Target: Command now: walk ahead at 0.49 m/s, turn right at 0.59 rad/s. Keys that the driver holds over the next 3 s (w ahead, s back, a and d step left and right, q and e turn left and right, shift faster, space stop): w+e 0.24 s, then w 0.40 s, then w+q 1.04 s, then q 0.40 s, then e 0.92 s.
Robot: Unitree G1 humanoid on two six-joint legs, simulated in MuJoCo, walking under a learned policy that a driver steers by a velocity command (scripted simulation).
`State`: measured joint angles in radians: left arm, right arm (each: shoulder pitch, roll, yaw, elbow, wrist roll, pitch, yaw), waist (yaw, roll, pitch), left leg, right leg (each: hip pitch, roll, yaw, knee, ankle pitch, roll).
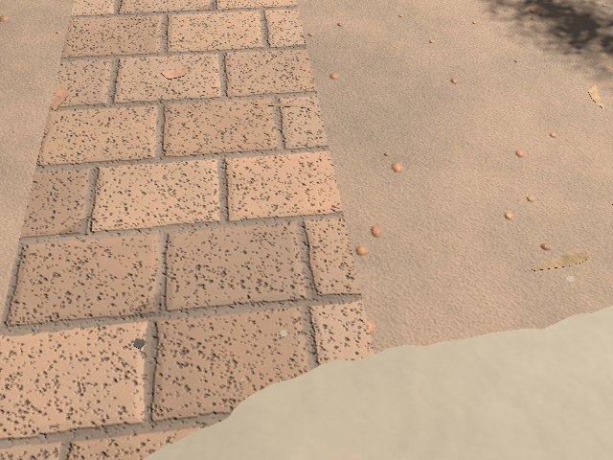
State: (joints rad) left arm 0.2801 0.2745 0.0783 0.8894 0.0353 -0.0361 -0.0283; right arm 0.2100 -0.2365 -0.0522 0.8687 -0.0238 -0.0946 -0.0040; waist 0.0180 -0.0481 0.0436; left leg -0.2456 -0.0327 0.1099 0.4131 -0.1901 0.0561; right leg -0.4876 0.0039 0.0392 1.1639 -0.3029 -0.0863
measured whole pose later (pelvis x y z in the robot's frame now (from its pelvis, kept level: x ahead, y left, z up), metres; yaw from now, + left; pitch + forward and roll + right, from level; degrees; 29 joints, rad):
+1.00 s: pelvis +0.54 -0.08 -0.02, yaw -6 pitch +0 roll +0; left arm 0.32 0.23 0.02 0.96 0.02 -0.09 0.00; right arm 0.18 -0.25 -0.06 0.85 -0.02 -0.04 0.02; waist 0.01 -0.01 0.06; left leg -0.38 -0.10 0.07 0.56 -0.19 0.13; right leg -0.25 0.02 -0.03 1.18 -0.36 -0.05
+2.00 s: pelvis +1.01 -0.05 -0.02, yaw +30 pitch +1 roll -1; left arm 0.30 0.26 0.04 0.81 0.02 -0.02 0.02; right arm 0.10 -0.26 -0.04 0.68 -0.02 -0.01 0.03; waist 0.04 0.00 0.09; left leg -0.49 -0.07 0.04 0.63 -0.15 0.12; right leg -0.31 -0.05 -0.09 1.12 -0.53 0.03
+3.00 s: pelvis +1.05 -0.02 +0.00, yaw +9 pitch +0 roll -1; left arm 0.22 0.33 0.10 0.76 0.02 0.06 -0.01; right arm 0.18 -0.26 -0.02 0.71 -0.02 0.02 -0.04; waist 0.02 -0.05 0.06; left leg -0.23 -0.02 0.01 0.46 -0.24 0.05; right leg -0.43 0.11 0.11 1.00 -0.46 0.02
